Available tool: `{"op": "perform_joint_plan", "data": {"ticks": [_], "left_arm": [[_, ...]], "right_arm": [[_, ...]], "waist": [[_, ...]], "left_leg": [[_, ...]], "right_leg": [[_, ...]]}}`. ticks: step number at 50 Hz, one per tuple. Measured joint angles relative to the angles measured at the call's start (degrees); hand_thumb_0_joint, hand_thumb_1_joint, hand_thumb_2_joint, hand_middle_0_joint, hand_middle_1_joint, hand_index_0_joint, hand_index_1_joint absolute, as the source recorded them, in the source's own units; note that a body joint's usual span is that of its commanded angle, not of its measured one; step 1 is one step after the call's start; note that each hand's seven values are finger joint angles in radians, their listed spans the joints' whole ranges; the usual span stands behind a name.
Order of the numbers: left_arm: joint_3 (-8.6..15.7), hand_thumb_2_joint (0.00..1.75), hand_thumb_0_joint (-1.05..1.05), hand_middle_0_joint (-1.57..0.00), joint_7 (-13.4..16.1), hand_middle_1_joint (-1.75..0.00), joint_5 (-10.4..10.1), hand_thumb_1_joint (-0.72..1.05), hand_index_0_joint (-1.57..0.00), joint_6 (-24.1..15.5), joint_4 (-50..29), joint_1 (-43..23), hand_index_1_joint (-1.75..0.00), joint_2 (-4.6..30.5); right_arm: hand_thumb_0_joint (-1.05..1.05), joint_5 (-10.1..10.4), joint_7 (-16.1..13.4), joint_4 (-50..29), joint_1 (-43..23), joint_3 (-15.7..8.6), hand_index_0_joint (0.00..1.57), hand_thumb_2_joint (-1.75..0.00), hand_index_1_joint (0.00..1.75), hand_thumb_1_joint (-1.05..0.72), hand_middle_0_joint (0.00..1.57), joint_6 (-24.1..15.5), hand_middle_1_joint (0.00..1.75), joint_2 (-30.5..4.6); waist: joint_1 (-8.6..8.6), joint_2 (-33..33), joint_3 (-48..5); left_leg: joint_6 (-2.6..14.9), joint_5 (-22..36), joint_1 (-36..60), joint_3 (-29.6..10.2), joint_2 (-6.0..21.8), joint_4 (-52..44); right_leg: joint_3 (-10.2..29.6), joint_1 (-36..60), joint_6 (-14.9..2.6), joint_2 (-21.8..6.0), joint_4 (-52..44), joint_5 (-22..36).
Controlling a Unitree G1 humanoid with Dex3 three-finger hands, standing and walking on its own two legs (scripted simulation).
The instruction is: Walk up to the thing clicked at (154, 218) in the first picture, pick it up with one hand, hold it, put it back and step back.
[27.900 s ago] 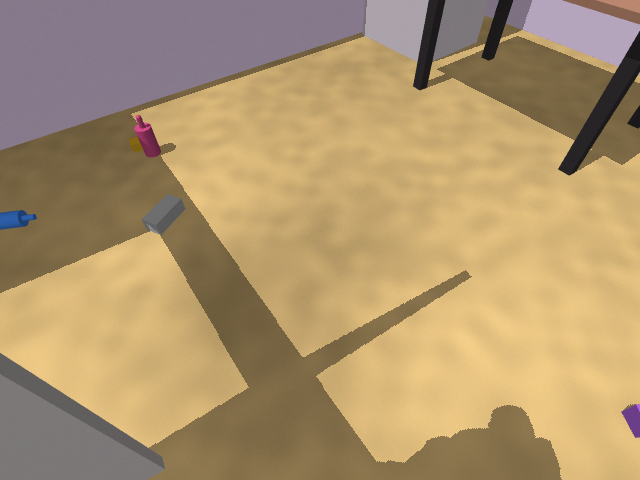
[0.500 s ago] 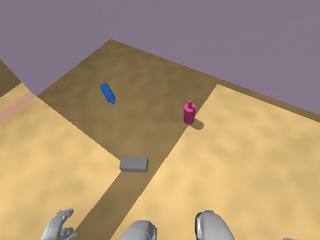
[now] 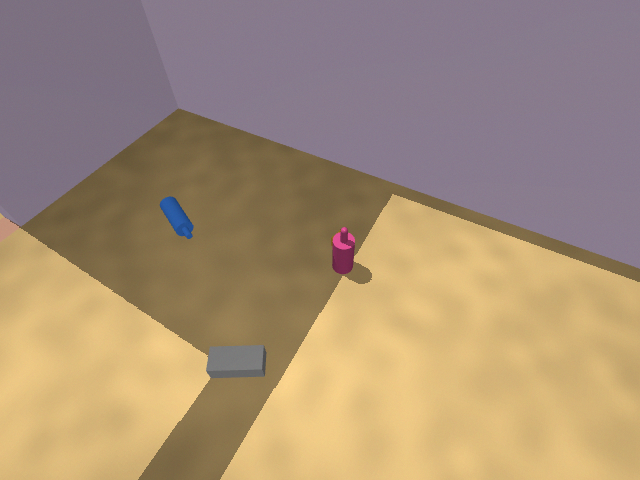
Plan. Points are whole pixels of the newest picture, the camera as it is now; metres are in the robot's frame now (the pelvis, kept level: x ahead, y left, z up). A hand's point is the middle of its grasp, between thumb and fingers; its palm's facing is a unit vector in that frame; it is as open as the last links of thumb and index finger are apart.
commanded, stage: walk up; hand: left
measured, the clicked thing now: (237, 361) +0.52 +0.29 -0.73
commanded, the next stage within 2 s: none
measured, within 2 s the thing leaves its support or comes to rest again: neither
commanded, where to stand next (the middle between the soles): +0.13 +0.06 m, yaw -1 degrees
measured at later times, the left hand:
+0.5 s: hand out of the picture +0.13 +0.28 -0.18, palm faces -0.11 -0.93 -0.36, open 7.3 cm
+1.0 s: hand out of the picture -0.05 +0.31 -0.11, palm faces +0.06 -0.89 -0.46, open 7.3 cm
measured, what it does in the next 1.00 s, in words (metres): steps on the spot: left foot, then right foot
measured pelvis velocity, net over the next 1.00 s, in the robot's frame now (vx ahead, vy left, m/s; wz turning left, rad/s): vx -0.08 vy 0.01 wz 0.01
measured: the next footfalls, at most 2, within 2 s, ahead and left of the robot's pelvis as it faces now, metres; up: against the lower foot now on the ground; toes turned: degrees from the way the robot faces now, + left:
left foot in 0.30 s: +0.17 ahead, +0.13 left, +0.00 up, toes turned -2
right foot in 0.64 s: -0.07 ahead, -0.11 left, +0.00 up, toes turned -1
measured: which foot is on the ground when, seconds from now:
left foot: up 0.00-0.28, down 0.30-0.68, up 0.70-1.00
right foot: down 0.00-0.32, up 0.34-0.62, down 0.64-1.00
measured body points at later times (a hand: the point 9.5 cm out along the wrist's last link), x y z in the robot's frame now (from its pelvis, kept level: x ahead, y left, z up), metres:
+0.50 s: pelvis -0.01 +0.03 -0.02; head +0.09 +0.04 +0.42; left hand +0.14 +0.33 -0.15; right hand +0.09 -0.28 -0.13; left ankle +0.13 +0.13 -0.73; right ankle -0.06 -0.11 -0.65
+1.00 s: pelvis -0.08 +0.01 +0.01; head -0.06 -0.01 +0.46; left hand -0.05 +0.35 -0.08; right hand -0.03 -0.32 -0.12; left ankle -0.08 +0.16 -0.69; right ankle -0.11 -0.11 -0.73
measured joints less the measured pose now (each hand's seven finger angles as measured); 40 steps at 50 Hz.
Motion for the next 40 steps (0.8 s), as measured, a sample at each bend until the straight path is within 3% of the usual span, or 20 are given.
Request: {"op": "perform_joint_plan", "data": {"ticks": [2, 5, 9, 12, 14, 16, 19, 23, 27, 31, 33, 34, 36, 37, 38, 40], "left_arm": [[-0.1, 0.9, 0.01, -0.2, 0.35, -0.3, -0.41, 0.91, -0.21, -1.1, -1.58, 1.04, -0.3, -0.17], [-0.75, 0.9, 0.0, -0.2, 0.96, -0.3, -1.09, 0.91, -0.21, -1.22, -2.49, 2.08, -0.3, -0.86], [-1.7, 0.9, 0.0, -0.2, 1.91, -0.3, -0.97, 0.9, -0.21, 1.64, -3.03, 0.63, -0.3, -1.28], [-1.63, 0.9, 0.01, -0.2, 2.08, -0.3, -1.04, 0.9, -0.21, 4.23, -5.42, -1.92, -0.3, -0.52], [-1.56, 0.9, 0.01, -0.2, 2.15, -0.3, -1.49, 0.9, -0.21, 5.46, -6.91, -3.65, -0.3, 0.22], [-1.08, 0.9, 0.01, -0.2, 2.47, -0.3, -2.34, 0.9, -0.21, 6.33, -7.42, -6.48, -0.3, 1.34], [-0.43, 0.9, 0.0, -0.2, 3.56, -0.3, -3.21, 0.91, -0.21, 7.22, -8.51, -10.04, -0.3, 1.76], [-0.54, 0.9, 0.0, -0.2, 2.95, -0.3, -3.13, 0.91, -0.2, 7.85, -8.15, -10.65, -0.3, 1.43], [-0.01, 0.9, 0.0, -0.2, 1.97, -0.3, -2.6, 0.91, -0.21, 8.17, -7.49, -8.35, -0.3, 0.81], [0.7, 0.9, 0.0, -0.2, 1.51, -0.3, -2.18, 0.91, -0.21, 7.76, -6.27, -5.56, -0.3, 0.53], [1.08, 0.9, 0.0, -0.2, 1.55, -0.3, -1.66, 0.91, -0.21, 6.99, -4.92, -4.81, -0.3, -0.93], [1.03, 0.9, 0.0, -0.2, 1.43, -0.3, -1.0, 0.91, -0.21, 6.76, -4.6, -4.1, -0.3, -1.68], [0.79, 0.9, 0.0, -0.2, 1.18, -0.3, 0.02, 0.91, -0.21, 6.77, -4.71, -1.9, -0.3, -1.71], [0.85, 0.9, 0.0, -0.2, 1.34, -0.3, 0.28, 0.91, -0.21, 6.71, -4.53, -0.91, -0.3, -1.63], [0.93, 0.9, 0.0, -0.2, 1.64, -0.3, 0.46, 0.91, -0.21, 6.59, -4.08, -0.18, -0.3, -1.76], [1.26, 0.9, 0.01, -0.2, 2.11, -0.3, 0.74, 0.9, -0.21, 6.04, -2.77, 0.35, -0.3, -2.33]], "right_arm": [[0.0, -0.18, -0.27, 0.13, -1.03, 0.43, 0.2, -0.89, 0.3, -0.9, 0.21, 0.96, 0.3, 0.6], [0.01, 0.25, -0.47, -1.26, -3.22, 0.61, 0.2, -0.89, 0.3, -0.9, 0.21, 0.31, 0.3, 0.61], [0.0, 2.09, -1.88, -2.49, -7.44, 1.14, 0.2, -0.89, 0.3, -0.9, 0.21, -0.05, 0.3, 0.9], [0.0, 2.5, -2.67, -3.4, -9.17, 1.58, 0.2, -0.89, 0.3, -0.9, 0.21, 0.01, 0.3, 1.92], [0.0, 2.16, -2.76, -3.62, -8.91, 1.73, 0.2, -0.89, 0.3, -0.9, 0.21, -0.27, 0.3, 2.2], [0.0, 1.3, -3.03, -3.01, -9.25, 1.59, 0.2, -0.89, 0.3, -0.9, 0.21, -0.27, 0.3, 3.4], [0.0, 0.94, -2.72, -3.45, -10.88, 2.5, 0.2, -0.89, 0.3, -0.9, 0.21, 0.42, 0.3, 5.02], [0.0, 0.63, -2.93, -5.07, -12.55, 2.54, 0.21, -0.89, 0.3, -0.9, 0.21, 1.21, 0.3, 5.74], [0.0, 0.06, -2.91, -6.63, -13.06, 2.01, 0.21, -0.89, 0.3, -0.9, 0.21, 1.4, 0.3, 4.91], [0.0, -0.48, -2.55, -7.63, -13.31, 1.42, 0.21, -0.89, 0.3, -0.9, 0.21, 2.35, 0.3, 3.26], [0.0, -0.31, -2.43, -7.12, -14.06, 0.8, 0.21, -0.89, 0.3, -0.9, 0.21, 3.35, 0.3, 1.46], [0.0, -0.04, -2.56, -6.53, -13.94, 0.37, 0.2, -0.89, 0.3, -0.9, 0.21, 3.86, 0.3, 0.91], [0.0, 0.25, -3.02, -5.17, -12.64, -0.03, 0.2, -0.89, 0.3, -0.9, 0.21, 4.76, 0.3, 1.34], [0.0, 0.28, -2.92, -4.49, -12.16, -0.03, 0.2, -0.89, 0.3, -0.9, 0.21, 5.03, 0.3, 1.54], [0.0, 0.38, -2.63, -4.08, -11.73, -0.08, 0.2, -0.89, 0.3, -0.9, 0.21, 5.08, 0.3, 1.39], [0.0, 0.81, -2.21, -3.81, -10.26, -0.44, 0.2, -0.89, 0.3, -0.9, 0.21, 4.22, 0.3, 0.65]], "waist": [[1.72, -1.43, -0.42], [2.23, -1.31, 0.28], [2.32, -0.46, 2.3], [2.12, -1.44, 4.25], [1.72, -1.83, 4.66], [1.26, -4.26, 6.0], [1.58, -6.21, 9.25], [0.93, -5.93, 9.96], [1.01, -5.13, 8.65], [1.89, -4.13, 6.78], [1.6, -0.16, 7.02], [1.05, 1.63, 6.84], [2.43, 0.14, 4.89], [3.65, -1.19, 4.18], [4.2, -1.78, 3.63], [3.52, -0.9, 2.74]], "left_leg": [[0.05, -3.12, -3.81, -1.06, -2.43, 7.52], [-0.18, -1.89, -9.43, -2.77, -3.32, 11.33], [-1.23, 2.88, -14.24, -4.57, -3.55, 7.39], [-1.78, 9.13, -14.39, -2.19, -4.39, 1.21], [-1.7, 16.45, -11.77, -0.44, -5.08, -6.18], [-0.61, 13.9, -11.04, 0.44, -6.96, -7.14], [0.15, 13.78, -12.49, 1.18, -6.8, -5.11], [-0.1, 16.78, -13.35, 1.26, -4.73, -8.03], [-0.41, 18.9, -14.95, 1.84, -2.98, -9.32], [-1.45, 19.94, -17.4, 2.57, -1.4, -7.72], [-1.63, 20.25, -18.63, 0.25, 0.53, -5.92], [-1.22, 16.3, -19.45, -2.0, 0.21, -4.24], [-1.75, 3.96, -21.16, -5.58, -4.89, 3.44], [-2.04, 1.12, -21.45, -6.47, -7.25, 8.58], [-2.17, 0.37, -21.59, -7.66, -9.2, 13.56], [-2.08, 2.86, -20.69, -9.96, -11.16, 19.73]], "right_leg": [[1.96, 1.16, -0.33, -0.95, -0.37, -1.08], [3.29, 4.18, 0.0, -1.98, -3.14, -0.57], [4.51, 4.06, 0.78, -2.65, -1.92, -1.4], [4.59, 1.38, 1.28, -3.62, 3.02, -4.15], [4.01, -1.2, 1.88, -3.9, 8.63, -7.54], [4.9, -4.27, 2.13, -5.23, 15.79, -10.55], [9.97, -10.26, 0.75, -0.91, 30.34, -16.81], [10.2, -14.75, 0.23, 2.02, 40.42, -15.45], [9.35, -12.19, 1.41, 0.78, 35.38, -13.98], [6.45, -5.38, 1.6, -1.89, 19.82, -13.07], [3.88, -2.6, 1.24, -0.13, 14.43, -13.14], [2.5, -2.39, 0.87, 0.61, 14.25, -12.31], [3.42, -3.7, 0.27, -1.23, 15.11, -11.42], [4.89, -4.16, 0.08, -2.33, 14.74, -10.63], [5.75, -4.3, 0.08, -3.16, 13.54, -9.48], [5.07, -3.77, 0.41, -3.94, 9.8, -6.88]]}}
